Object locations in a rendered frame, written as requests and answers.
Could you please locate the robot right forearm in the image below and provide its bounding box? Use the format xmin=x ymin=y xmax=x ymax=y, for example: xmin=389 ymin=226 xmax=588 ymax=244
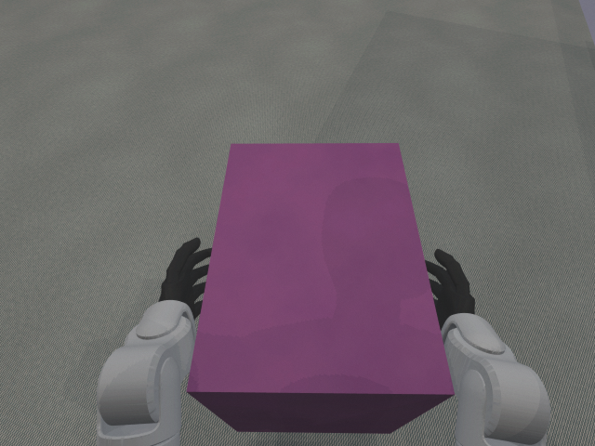
xmin=441 ymin=313 xmax=550 ymax=446

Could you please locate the right robot hand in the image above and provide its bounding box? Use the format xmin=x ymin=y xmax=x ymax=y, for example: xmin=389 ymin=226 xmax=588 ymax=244
xmin=425 ymin=249 xmax=475 ymax=330

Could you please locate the carton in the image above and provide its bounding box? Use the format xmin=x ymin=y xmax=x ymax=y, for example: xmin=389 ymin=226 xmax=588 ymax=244
xmin=186 ymin=143 xmax=455 ymax=434

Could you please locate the left robot hand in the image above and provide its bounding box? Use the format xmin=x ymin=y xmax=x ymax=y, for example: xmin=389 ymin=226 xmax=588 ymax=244
xmin=159 ymin=238 xmax=212 ymax=319

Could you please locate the robot left forearm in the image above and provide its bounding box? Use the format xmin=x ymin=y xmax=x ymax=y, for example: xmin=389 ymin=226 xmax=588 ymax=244
xmin=97 ymin=300 xmax=196 ymax=446

